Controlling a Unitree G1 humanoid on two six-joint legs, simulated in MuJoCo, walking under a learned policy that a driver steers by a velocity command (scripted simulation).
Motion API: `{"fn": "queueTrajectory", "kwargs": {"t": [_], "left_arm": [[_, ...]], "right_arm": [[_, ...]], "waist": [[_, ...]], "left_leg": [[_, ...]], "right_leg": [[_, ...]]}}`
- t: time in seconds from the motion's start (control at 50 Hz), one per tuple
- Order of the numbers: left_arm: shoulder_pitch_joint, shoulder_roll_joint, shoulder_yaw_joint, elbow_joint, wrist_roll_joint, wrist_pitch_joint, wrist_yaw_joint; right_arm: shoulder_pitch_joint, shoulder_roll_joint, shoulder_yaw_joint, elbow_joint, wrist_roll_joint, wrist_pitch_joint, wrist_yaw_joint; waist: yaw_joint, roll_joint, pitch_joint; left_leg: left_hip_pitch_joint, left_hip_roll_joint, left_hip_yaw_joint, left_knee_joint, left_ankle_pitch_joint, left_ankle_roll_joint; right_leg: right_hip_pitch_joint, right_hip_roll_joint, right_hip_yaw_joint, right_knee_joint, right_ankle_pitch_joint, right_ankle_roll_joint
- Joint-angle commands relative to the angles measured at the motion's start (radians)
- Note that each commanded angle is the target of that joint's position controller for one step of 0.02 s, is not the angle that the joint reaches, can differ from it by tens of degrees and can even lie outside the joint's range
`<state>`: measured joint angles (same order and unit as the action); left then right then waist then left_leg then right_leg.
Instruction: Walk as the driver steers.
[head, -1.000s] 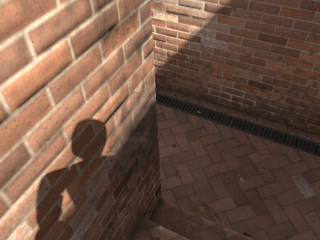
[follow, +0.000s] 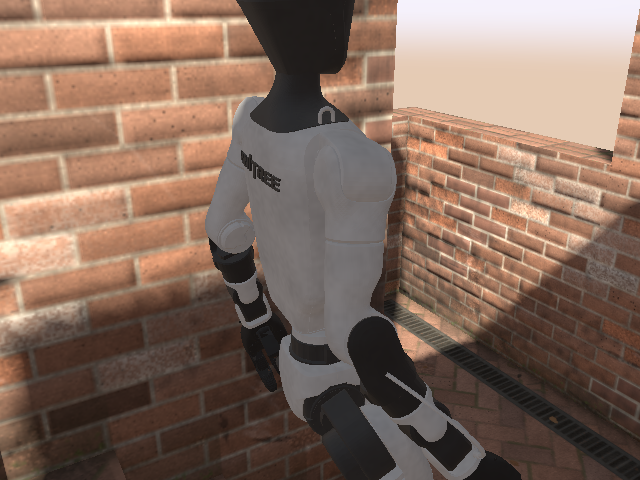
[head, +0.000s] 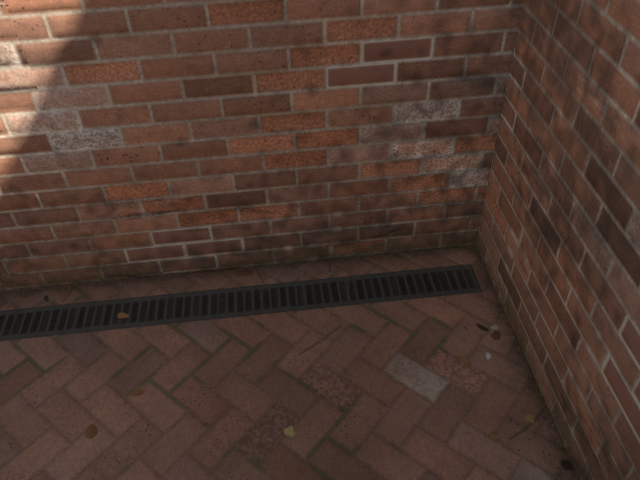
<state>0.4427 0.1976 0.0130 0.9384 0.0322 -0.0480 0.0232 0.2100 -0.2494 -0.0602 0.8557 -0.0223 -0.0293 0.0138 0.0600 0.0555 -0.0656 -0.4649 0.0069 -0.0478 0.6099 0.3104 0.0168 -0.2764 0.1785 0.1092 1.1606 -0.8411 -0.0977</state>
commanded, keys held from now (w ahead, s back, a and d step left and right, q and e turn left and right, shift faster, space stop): w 1.00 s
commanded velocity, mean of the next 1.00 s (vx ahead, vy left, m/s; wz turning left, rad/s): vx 0.50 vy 0.00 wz -0.04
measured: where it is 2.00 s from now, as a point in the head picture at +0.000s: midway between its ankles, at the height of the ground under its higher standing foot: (302, 413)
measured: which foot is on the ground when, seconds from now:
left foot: up 0.00-0.06, down 0.08-0.60, up 0.62-1.00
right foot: down 0.00-0.08, up 0.10-0.58, down 0.60-1.00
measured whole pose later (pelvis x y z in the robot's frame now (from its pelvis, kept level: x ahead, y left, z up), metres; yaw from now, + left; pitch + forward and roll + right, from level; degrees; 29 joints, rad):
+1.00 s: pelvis +0.55 +0.12 -0.38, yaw +1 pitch -1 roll -5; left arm 0.48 0.21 0.03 1.06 0.06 -0.09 0.03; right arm 0.13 -0.24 -0.05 0.98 -0.02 -0.06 0.05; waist 0.07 0.05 0.00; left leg -0.46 0.09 -0.07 0.50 0.38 0.04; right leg -0.11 0.07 -0.08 1.04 -0.89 -0.03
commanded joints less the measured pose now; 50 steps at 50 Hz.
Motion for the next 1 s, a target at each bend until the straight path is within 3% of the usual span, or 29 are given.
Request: {"fn": "queueTrajectory", "kwargs": {"t": [0.02,0.04,0.06,0.08,0.1,0.12,0.14,0.18,0.2,0.24,0.3,0.32,0.38,0.52,0.54,0.56,0.58,0.6,0.62,0.64,0.68,0.7,0.74,0.76,0.8,0.82,0.86,0.94,1.0], "left_arm": [[0.057,0.107,0.016,-0.009,0.022,0.012,0.028],[0.053,0.116,0.014,0.018,0.042,0.025,0.05],[-0.018,0.111,0.015,0.018,0.023,0.026,0.043],[0.037,0.088,0.02,0.016,0.015,0.024,0.028],[0.087,0.018,0.018,0.015,-0.015,0.01,0.007],[0.113,0.042,0.01,-0.02,-0.02,0.001,0.007],[0.006,0.105,0.018,-0.036,-0.003,0.009,0.013],[-0.2,0.133,0.031,-0.048,0.033,0.035,0.007],[-0.239,0.101,0.031,-0.045,0.029,0.035,0.003],[-0.242,0.066,0.014,-0.033,0.02,0.044,-0.018],[-0.166,0.049,0.019,0.055,0.027,0.045,-0.026],[-0.228,0.09,0.031,0.029,0.007,0.026,-0.035],[-0.368,0.05,0.017,0.005,0.016,0.005,-0.043],[-0.454,0.017,-0.002,-0.085,-0.023,-0.024,-0.039],[-0.333,0.022,0.004,-0.04,0.0,-0.023,-0.043],[-0.185,0.068,0.021,0.004,-0.019,-0.014,-0.038],[-0.108,0.094,0.031,0.034,-0.004,-0.023,-0.039],[-0.022,0.136,0.047,0.074,0.016,-0.015,-0.041],[0.184,0.187,0.057,0.118,0.009,-0.005,-0.056],[0.193,0.158,0.044,0.097,-0.007,-0.005,-0.069],[0.137,0.182,0.072,0.095,-0.012,-0.002,-0.038],[0.031,0.088,0.03,0.08,-0.005,-0.02,-0.03],[-0.124,0.096,0.015,0.044,-0.009,-0.042,-0.008],[-0.079,0.152,0.038,0.059,0.016,-0.053,-0.01],[-0.107,0.079,0.031,0.069,-0.021,-0.082,-0.003],[-0.14,0.076,0.032,0.062,-0.041,-0.084,-0.005],[-0.112,0.099,0.038,0.064,-0.037,-0.074,-0.011],[0.072,0.103,0.037,0.107,0.024,-0.052,0.005],[0.109,0.102,0.023,0.126,0.045,-0.032,0.016]], "right_arm": [[0.032,-0.038,-0.008,-0.047,0.031,-0.031,-0.008],[0.145,-0.071,-0.032,0.001,0.052,-0.029,-0.015],[0.382,-0.09,-0.048,0.084,0.036,-0.016,-0.021],[0.443,-0.124,-0.054,0.112,0.035,-0.009,-0.017],[0.53,-0.117,-0.037,0.113,0.024,-0.006,0.007],[0.501,-0.131,-0.029,0.102,0.037,-0.001,0.032],[0.469,-0.179,-0.045,0.093,0.048,-0.009,0.024],[0.38,-0.093,-0.014,0.092,0.038,-0.016,-0.003],[0.361,-0.033,0.012,0.117,0.02,-0.04,-0.013],[0.271,-0.005,0.031,0.104,0.033,-0.062,-0.034],[0.323,-0.104,0.006,0.118,0.035,-0.065,-0.036],[0.341,-0.027,0.023,0.138,0.051,-0.068,-0.048],[0.355,-0.001,0.027,0.121,0.053,-0.064,-0.056],[0.436,0.022,0.028,0.178,0.003,-0.031,-0.047],[0.417,0.012,0.029,0.197,0.007,-0.023,-0.05],[0.364,-0.044,0.011,0.182,-0.007,-0.018,-0.041],[0.388,-0.044,0.013,0.183,0.008,-0.023,-0.042],[0.389,-0.033,0.009,0.183,0.004,-0.018,-0.04],[0.381,0.002,0.003,0.152,0.033,-0.023,-0.041],[0.383,-0.056,0.006,0.101,0.032,-0.027,-0.051],[0.264,-0.035,0.0,0.122,-0.021,-0.031,-0.038],[0.171,-0.068,-0.019,0.114,-0.027,-0.033,-0.032],[0.075,-0.01,-0.009,0.092,-0.023,-0.012,-0.005],[0.185,0.023,-0.007,0.157,-0.042,0.001,0.003],[0.142,0.014,-0.011,0.141,-0.008,-0.017,0.022],[0.076,0.028,0.005,0.126,-0.016,-0.034,0.042],[0.002,0.002,0.006,0.113,-0.009,-0.04,0.052],[-0.236,-0.033,0.009,0.039,0.0,-0.035,0.031],[-0.151,-0.047,0.009,0.078,0.023,-0.047,0.038]], "waist": [[0.024,-0.15,0.226],[-0.026,-0.121,0.203],[-0.137,-0.092,0.096],[-0.137,0.069,0.072],[-0.122,0.159,-0.057],[-0.084,0.183,-0.105],[-0.107,0.182,-0.069],[-0.107,0.075,0.16],[-0.063,-0.02,0.236],[0.025,-0.03,0.251],[0.014,0.091,0.102],[0.012,0.046,0.128],[-0.071,-0.016,0.122],[-0.238,-0.025,0.237],[-0.189,0.022,0.182],[-0.104,0.025,0.097],[-0.093,-0.078,0.158],[-0.052,-0.167,0.146],[0.009,-0.272,-0.06],[-0.004,-0.121,-0.152],[0.011,-0.105,-0.033],[-0.043,0.014,0.109],[-0.14,-0.021,0.255],[-0.154,-0.08,0.183],[-0.158,-0.089,0.144],[-0.144,-0.111,0.128],[-0.103,-0.161,0.147],[0.039,-0.145,0.281],[0.044,-0.112,0.252]], "left_leg": [[0.054,0.045,-0.038,-0.304,-0.137,0.047],[0.148,0.071,-0.012,-0.415,-0.101,0.044],[0.481,0.042,0.099,-0.305,0.044,0.043],[0.602,0.16,-0.087,-0.416,0.058,0.111],[0.906,0.259,-0.114,0.109,0.43,0.094],[0.945,0.293,-0.173,0.178,0.325,0.106],[0.834,0.345,-0.337,-0.021,-0.261,0.223],[0.447,0.329,-0.453,-0.238,-0.811,0.252],[0.274,0.239,-0.368,-0.155,-0.665,0.182],[-0.042,0.161,-0.206,-0.17,-0.426,0.127],[-0.007,0.164,-0.184,-0.112,-0.066,0.147],[0.059,0.097,-0.144,-0.004,-0.311,0.137],[0.069,0.052,-0.165,0.063,-0.569,0.136],[0.192,0.017,-0.15,0.366,-0.153,0.148],[0.176,0.052,-0.208,0.486,-0.044,0.162],[0.191,0.045,-0.195,0.615,0.009,0.175],[0.171,0.012,-0.113,0.78,0.093,0.158],[-0.047,-0.043,-0.067,1.087,-0.209,0.13],[-0.519,-0.14,0.023,1.494,-1.303,0.071],[-0.758,-0.058,-0.042,1.384,-1.25,0.094],[-0.839,-0.002,-0.074,1.282,-1.099,0.101],[-0.788,0.016,-0.166,1.015,-0.788,0.073],[-0.232,0.029,-0.032,0.448,-0.442,-0.01],[-0.072,0.009,0.008,0.53,-0.301,-0.02],[-0.017,0.029,-0.01,0.23,0.122,-0.006],[0.088,0.024,-0.007,0.133,0.276,0.013],[0.105,0.038,-0.019,0.112,0.279,0.032],[-0.226,0.088,-0.04,-0.046,0.077,0.015],[-0.019,0.098,0.002,-0.261,0.036,0.023]], "right_leg": [[-0.069,-0.17,0.298,-0.12,0.767,-0.184],[-0.034,-0.185,0.293,0.003,0.835,-0.195],[-0.207,-0.163,0.237,0.222,0.865,-0.187],[-0.333,-0.037,0.119,0.598,0.483,-0.139],[-0.671,0.043,0.028,1.001,-0.093,-0.098],[-0.874,-0.023,-0.018,1.064,-0.037,-0.088],[-0.984,-0.066,-0.025,0.984,0.161,-0.08],[-0.998,-0.142,-0.041,0.832,0.322,-0.021],[-0.932,-0.161,0.039,0.588,0.535,-0.002],[-0.661,-0.18,-0.054,0.18,0.792,0.073],[-0.386,-0.193,-0.122,0.093,0.996,0.068],[-0.468,-0.223,-0.065,-0.108,1.197,0.047],[-0.359,-0.176,-0.133,-0.361,1.434,0.045],[-0.189,-0.13,-0.216,-0.751,1.154,0.063],[-0.09,-0.151,-0.155,-0.636,1.171,0.032],[0.03,-0.181,-0.094,-0.762,1.067,-0.001],[0.095,-0.172,-0.188,-0.997,1.067,-0.008],[0.356,-0.272,-0.128,-1.025,1.25,-0.077],[0.886,-0.547,0.112,-0.519,1.859,-0.227],[1.009,-0.601,0.199,-0.474,1.58,-0.248],[0.66,-0.622,0.364,-0.641,0.68,-0.342],[0.41,-0.538,0.277,-0.68,0.585,-0.255],[-0.285,-0.4,0.082,-0.831,0.713,-0.182],[-0.326,-0.39,0.084,-0.792,0.849,-0.197],[-0.315,-0.273,-0.025,-0.683,0.611,-0.123],[-0.332,-0.264,-0.06,-0.665,0.5,-0.086],[-0.285,-0.28,-0.015,-0.61,0.46,-0.092],[0.061,-0.346,0.112,-0.414,0.503,-0.136],[0.098,-0.306,0.086,-0.239,0.661,-0.127]]}}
